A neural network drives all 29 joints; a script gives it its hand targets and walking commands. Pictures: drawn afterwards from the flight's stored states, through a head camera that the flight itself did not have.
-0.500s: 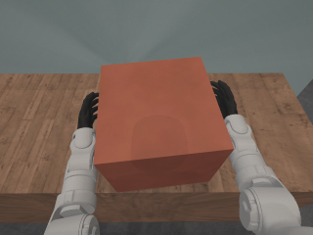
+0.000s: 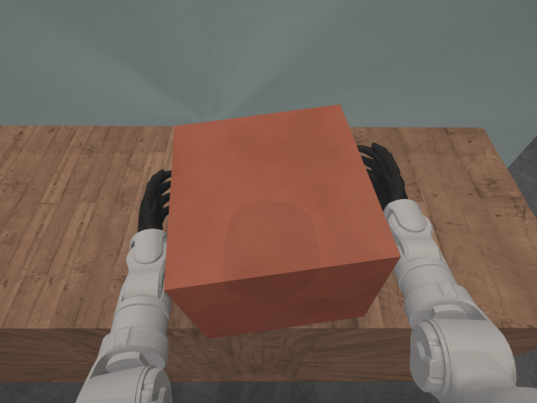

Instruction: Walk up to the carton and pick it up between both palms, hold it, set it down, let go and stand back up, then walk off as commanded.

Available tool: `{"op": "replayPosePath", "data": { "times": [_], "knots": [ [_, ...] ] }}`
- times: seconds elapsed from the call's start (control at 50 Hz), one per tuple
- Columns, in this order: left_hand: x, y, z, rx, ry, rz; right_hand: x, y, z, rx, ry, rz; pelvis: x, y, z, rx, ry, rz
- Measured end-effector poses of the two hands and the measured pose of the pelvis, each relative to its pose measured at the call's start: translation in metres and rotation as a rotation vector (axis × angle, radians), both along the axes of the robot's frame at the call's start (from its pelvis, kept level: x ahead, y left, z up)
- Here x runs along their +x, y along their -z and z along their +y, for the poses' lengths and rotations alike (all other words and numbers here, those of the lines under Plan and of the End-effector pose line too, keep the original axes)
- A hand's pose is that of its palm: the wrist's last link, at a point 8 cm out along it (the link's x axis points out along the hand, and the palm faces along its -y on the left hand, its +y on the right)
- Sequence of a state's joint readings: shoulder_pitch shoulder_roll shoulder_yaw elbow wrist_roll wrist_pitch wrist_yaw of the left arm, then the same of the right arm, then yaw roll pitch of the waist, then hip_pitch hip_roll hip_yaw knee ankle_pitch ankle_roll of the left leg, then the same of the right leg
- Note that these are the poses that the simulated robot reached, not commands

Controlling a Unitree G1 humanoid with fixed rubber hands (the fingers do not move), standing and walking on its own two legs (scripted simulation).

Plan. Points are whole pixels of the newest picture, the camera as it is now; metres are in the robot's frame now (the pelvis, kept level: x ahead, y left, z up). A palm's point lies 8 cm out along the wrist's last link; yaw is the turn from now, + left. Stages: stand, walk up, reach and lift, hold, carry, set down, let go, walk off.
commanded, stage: set down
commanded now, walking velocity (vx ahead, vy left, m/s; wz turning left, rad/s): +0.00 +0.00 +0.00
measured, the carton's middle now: (272, 224) +0.39 +0.01 +0.01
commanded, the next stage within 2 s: none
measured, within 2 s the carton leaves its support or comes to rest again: rests again in 0.08 s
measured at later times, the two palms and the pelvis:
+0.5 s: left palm (155, 220) +0.37 +0.19 +0.04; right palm (387, 193) +0.41 -0.17 +0.06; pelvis +0.01 +0.00 +0.00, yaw +0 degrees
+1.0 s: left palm (161, 223) +0.37 +0.19 +0.03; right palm (389, 201) +0.41 -0.18 +0.04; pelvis +0.01 +0.00 +0.00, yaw +0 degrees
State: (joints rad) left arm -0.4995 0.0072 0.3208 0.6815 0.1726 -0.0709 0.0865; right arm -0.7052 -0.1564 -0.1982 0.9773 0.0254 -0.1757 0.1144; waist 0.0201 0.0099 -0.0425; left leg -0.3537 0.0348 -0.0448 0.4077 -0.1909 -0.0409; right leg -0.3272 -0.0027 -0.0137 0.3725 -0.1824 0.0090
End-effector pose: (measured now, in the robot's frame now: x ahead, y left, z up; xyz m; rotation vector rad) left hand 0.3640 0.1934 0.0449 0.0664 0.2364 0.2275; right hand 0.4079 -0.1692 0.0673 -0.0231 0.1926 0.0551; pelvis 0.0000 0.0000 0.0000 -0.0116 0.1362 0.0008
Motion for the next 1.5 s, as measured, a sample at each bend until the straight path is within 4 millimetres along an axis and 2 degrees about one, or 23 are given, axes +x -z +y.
{"op": "replayPosePath", "data": {
  "times": [0.2,0.58,0.94,1.08,1.14,1.34,1.5],
  "knots": [
    [0.009,0.002,-0.001,-0.005,-0.002,-0.01,0.008,0.006,-0.001,0.005,-0.001,0.002,0.009,0.0,-0.001,0.001,0.0,0.012],
    [0.007,0.004,0.0,-0.038,-0.006,-0.034,0.008,0.006,-0.002,-0.014,-0.008,-0.011,0.009,0.0,-0.001,0.001,0.001,0.012],
    [0.01,0.008,-0.004,-0.046,-0.008,-0.052,0.007,0.015,-0.007,-0.033,-0.006,-0.003,0.013,0.0,-0.001,0.001,0.001,0.021],
    [0.006,0.033,-0.007,-0.012,-0.014,0.035,0.005,0.042,-0.009,-0.08,-0.01,0.085,0.012,0.001,0.001,0.001,0.007,0.06],
    [0.006,0.04,-0.007,-0.018,-0.025,0.039,0.009,0.047,-0.008,-0.085,-0.013,0.083,0.011,0.002,0.002,0.002,0.017,0.104],
    [-0.004,0.056,0.0,-0.041,-0.044,0.068,0.02,0.049,-0.011,-0.08,-0.018,0.066,0.007,0.004,0.004,0.003,0.027,0.172],
    [-0.007,0.051,0.005,-0.031,-0.039,0.045,0.016,0.046,-0.033,-0.078,0.014,0.067,0.002,0.005,0.002,0.004,0.029,0.185]
  ]
}}
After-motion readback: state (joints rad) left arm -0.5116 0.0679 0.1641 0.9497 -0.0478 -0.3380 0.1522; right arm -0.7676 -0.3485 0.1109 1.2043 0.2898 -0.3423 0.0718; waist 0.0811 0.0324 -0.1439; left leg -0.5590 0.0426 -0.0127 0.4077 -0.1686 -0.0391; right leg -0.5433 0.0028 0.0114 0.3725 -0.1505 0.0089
